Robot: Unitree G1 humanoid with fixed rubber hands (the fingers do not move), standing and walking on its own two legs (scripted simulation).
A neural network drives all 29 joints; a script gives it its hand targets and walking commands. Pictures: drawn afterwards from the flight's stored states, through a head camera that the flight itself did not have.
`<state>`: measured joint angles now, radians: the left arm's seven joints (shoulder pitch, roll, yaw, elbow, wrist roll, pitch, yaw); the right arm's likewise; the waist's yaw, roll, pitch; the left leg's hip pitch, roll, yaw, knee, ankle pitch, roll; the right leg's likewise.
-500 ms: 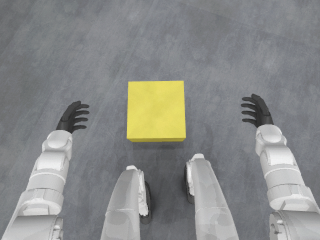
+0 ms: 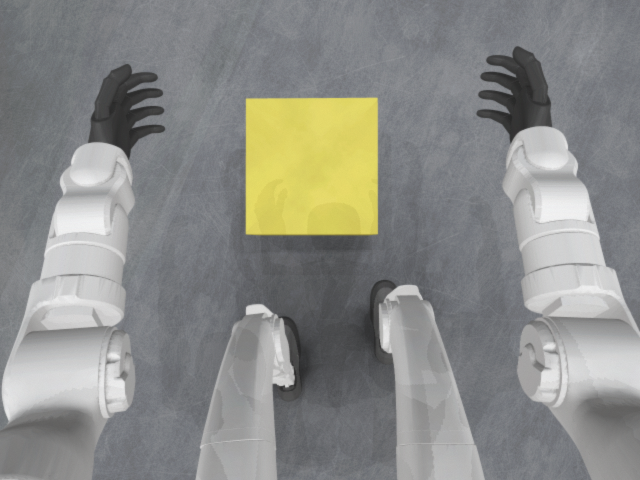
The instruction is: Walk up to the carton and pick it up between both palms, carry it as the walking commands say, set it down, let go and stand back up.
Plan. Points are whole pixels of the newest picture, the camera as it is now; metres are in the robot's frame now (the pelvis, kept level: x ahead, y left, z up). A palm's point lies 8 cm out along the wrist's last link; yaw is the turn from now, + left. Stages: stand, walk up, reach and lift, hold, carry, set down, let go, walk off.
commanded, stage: reach and lift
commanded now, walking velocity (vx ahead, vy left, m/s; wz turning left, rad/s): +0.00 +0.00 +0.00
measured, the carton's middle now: (313, 173) +0.50 +0.03 -0.55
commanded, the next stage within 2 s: none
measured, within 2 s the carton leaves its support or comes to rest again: neither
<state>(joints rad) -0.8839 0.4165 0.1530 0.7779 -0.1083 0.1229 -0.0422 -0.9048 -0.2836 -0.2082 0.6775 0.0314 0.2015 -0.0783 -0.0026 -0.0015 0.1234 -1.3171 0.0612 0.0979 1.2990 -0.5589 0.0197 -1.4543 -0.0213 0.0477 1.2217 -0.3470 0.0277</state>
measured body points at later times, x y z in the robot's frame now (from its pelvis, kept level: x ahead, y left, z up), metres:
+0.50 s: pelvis -0.03 -0.01 -0.07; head +0.31 +0.01 +0.23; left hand +0.47 +0.25 -0.20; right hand +0.48 -0.21 -0.22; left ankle +0.01 +0.11 -0.60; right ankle +0.10 -0.14 -0.60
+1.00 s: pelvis -0.07 -0.02 -0.21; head +0.29 +0.01 +0.04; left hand +0.46 +0.26 -0.35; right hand +0.48 -0.19 -0.37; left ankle +0.01 +0.11 -0.60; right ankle +0.10 -0.14 -0.60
